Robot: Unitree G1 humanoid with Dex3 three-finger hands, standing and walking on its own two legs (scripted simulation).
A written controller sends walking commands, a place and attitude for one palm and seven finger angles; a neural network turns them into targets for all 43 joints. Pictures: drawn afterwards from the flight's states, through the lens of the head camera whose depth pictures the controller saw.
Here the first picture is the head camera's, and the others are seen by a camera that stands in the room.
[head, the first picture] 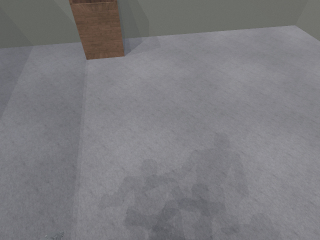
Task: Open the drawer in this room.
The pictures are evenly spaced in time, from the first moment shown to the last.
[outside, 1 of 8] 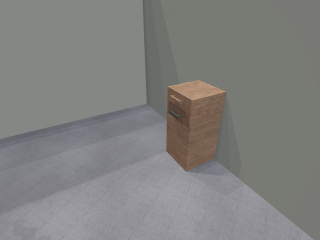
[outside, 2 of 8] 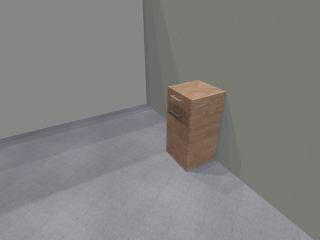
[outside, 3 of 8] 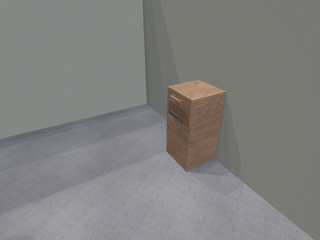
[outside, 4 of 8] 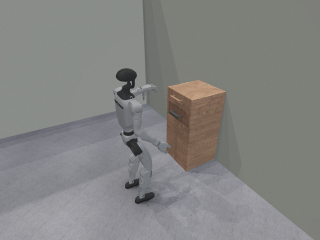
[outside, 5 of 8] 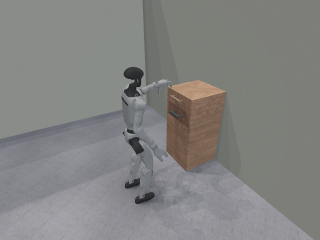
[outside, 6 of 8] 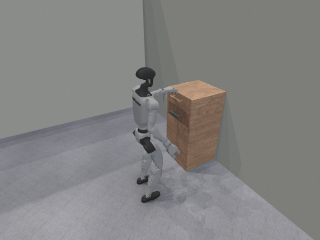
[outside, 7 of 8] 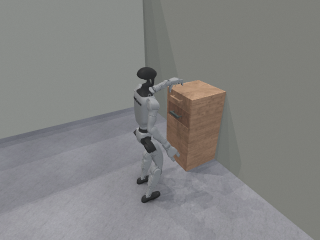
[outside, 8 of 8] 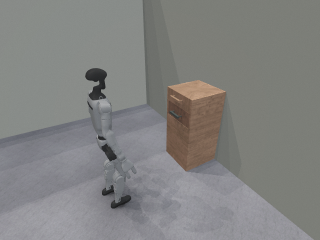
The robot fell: no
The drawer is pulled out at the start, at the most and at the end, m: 0.00 0.00 0.00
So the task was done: no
